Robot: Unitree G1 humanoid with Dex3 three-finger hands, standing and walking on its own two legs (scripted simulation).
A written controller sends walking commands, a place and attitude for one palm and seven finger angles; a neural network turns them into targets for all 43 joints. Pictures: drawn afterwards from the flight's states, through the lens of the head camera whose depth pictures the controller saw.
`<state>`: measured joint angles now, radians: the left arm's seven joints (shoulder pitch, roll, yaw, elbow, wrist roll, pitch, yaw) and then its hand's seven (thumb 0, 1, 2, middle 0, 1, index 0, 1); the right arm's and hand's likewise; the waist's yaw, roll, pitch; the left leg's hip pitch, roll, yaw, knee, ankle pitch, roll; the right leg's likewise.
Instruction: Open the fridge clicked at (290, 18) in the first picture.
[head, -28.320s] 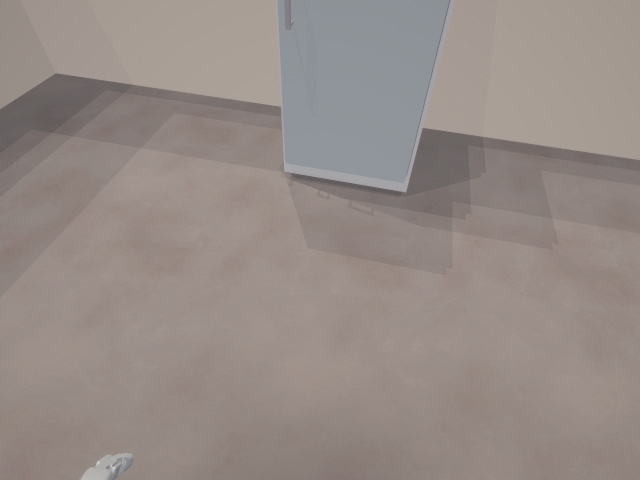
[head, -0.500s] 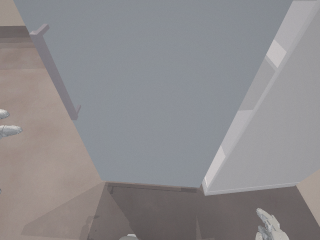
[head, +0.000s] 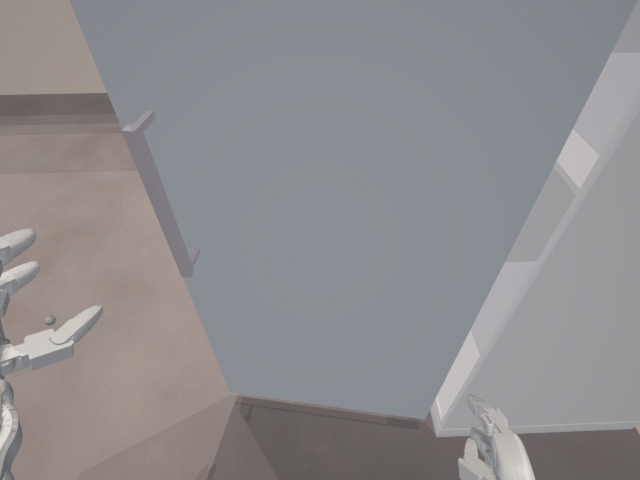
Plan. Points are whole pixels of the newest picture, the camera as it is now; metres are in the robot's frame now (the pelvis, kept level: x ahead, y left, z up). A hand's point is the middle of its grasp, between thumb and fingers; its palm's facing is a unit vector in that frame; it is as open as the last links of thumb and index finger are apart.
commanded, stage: draw the hand back to the body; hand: left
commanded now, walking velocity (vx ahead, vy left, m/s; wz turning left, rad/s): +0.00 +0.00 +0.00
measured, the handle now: (169, 205) +0.45 +0.30 +0.10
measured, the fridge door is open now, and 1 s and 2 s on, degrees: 80 80 80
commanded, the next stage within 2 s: step back with the hand held close in 0.60 s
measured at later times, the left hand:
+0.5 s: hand (116, 327) +0.21 +0.24 +0.15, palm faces +0.46 -0.79 -0.42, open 7.5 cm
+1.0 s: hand (93, 338) +0.19 +0.25 +0.15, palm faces +0.35 -0.81 -0.46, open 7.4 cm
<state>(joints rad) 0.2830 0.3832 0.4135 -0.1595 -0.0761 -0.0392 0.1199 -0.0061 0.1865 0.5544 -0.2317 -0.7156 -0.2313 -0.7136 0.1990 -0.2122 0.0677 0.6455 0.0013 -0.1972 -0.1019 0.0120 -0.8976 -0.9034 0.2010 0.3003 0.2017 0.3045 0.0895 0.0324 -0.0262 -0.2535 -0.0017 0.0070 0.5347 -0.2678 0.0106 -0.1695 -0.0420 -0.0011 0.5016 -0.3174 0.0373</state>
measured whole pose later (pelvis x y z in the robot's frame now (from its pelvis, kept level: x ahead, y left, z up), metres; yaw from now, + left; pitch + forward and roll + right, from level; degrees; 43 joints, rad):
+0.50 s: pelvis +0.02 -0.04 +0.01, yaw +0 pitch -1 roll +0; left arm 0.46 0.35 0.36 -0.36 -0.08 -0.02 0.09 0.01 0.86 0.88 -0.21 -0.32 -0.21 -0.31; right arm 0.20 -0.22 0.02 0.64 -0.01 -0.12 -0.11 0.01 -0.90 -0.90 0.20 0.30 0.20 0.30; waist 0.08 0.05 -0.02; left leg -0.16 0.04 0.00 0.44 -0.25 -0.03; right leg -0.10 0.00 -0.01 0.44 -0.32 -0.01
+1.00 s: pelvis -0.01 -0.01 +0.01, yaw -1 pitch +0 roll -1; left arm 0.53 0.40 0.37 -0.45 -0.06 -0.13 0.11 0.01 0.89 0.89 -0.22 -0.30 -0.21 -0.30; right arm 0.15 -0.23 0.00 0.57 0.00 0.01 -0.09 0.01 -0.90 -0.90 0.20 0.30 0.20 0.30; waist 0.01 0.02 0.01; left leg -0.26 0.03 0.01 0.45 -0.20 0.00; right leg -0.17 -0.02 0.00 0.40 -0.23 0.03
